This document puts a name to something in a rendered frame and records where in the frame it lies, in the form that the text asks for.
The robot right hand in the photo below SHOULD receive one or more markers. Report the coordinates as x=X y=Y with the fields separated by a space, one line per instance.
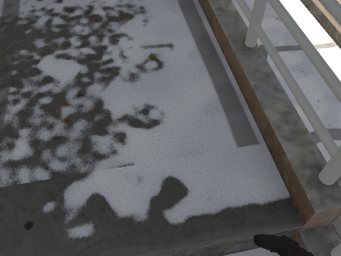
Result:
x=284 y=245

